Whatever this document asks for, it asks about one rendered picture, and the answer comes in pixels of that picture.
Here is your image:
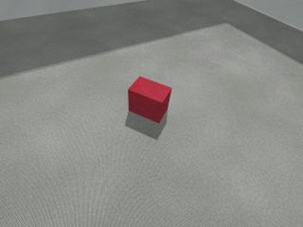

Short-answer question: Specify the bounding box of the carton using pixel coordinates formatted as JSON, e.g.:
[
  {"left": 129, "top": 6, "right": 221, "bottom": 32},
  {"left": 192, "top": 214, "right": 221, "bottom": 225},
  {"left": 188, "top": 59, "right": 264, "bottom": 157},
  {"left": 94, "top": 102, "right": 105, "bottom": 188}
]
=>
[{"left": 128, "top": 77, "right": 172, "bottom": 124}]

